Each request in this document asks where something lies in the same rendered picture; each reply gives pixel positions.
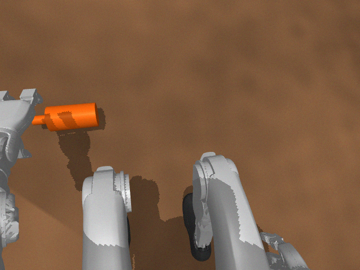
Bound right robot hand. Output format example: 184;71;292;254
260;232;308;270

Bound left robot hand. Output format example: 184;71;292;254
0;88;43;159

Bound left robot arm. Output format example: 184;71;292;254
0;128;22;270

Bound bottle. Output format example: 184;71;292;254
32;103;99;132

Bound right robot foot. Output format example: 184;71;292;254
182;193;211;262

